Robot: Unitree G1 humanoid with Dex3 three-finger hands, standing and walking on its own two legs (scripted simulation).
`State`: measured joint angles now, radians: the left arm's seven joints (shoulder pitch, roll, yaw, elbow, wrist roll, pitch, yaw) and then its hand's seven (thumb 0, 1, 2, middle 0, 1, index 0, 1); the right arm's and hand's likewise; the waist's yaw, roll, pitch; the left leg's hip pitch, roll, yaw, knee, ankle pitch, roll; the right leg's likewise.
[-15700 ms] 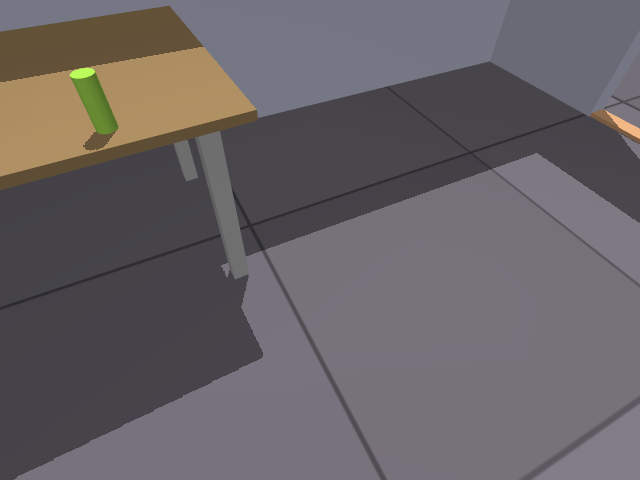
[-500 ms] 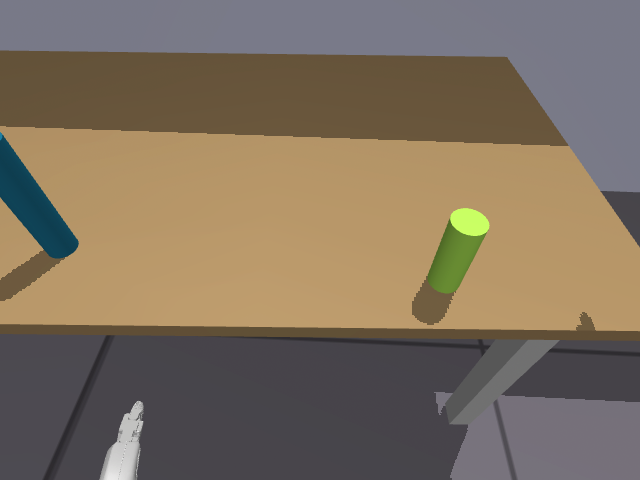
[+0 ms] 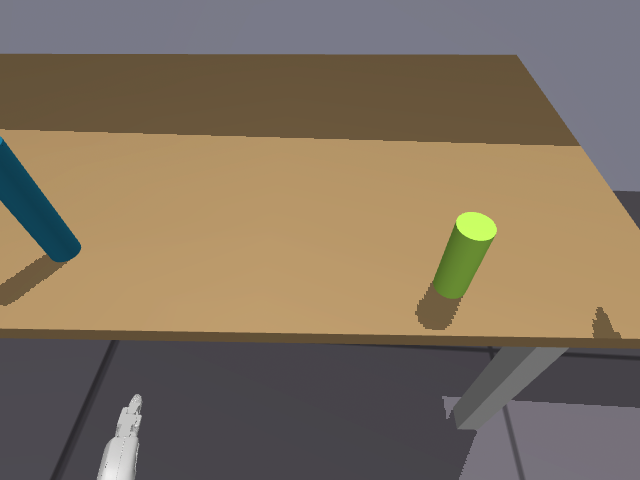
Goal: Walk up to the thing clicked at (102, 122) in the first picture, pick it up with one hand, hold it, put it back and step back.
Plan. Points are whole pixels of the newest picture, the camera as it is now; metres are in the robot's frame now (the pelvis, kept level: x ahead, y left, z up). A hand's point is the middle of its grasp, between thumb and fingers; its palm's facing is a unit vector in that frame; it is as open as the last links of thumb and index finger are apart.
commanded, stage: go down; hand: right
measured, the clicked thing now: (461, 258) +0.42 -0.18 +0.04
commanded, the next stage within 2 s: approach in 1.08 s
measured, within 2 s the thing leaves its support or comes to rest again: neither
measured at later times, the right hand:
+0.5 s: hand out of the picture +0.35 -0.37 +0.15, palm faces +0.13 +0.99 +0.01, open 17.5 cm
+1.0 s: hand out of the picture +0.34 -0.37 +0.14, palm faces +0.13 +0.99 +0.00, open 17.6 cm
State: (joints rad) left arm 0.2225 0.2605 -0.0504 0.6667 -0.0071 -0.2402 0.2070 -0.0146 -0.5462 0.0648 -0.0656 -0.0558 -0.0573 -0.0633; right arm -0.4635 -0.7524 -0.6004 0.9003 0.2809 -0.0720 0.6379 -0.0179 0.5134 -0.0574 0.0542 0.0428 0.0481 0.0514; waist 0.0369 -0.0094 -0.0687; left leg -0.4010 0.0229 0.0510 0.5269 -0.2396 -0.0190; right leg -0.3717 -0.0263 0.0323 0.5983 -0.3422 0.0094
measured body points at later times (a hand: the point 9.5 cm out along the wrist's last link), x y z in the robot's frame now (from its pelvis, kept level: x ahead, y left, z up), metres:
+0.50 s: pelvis -0.01 +0.00 +0.00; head +0.03 -0.01 +0.44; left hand +0.14 +0.26 -0.07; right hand +0.33 -0.42 +0.15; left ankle +0.01 +0.14 -0.73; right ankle -0.03 -0.12 -0.73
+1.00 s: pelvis -0.01 +0.00 -0.01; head +0.03 -0.01 +0.44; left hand +0.14 +0.26 -0.07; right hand +0.33 -0.42 +0.14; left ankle +0.01 +0.14 -0.73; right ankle -0.03 -0.12 -0.73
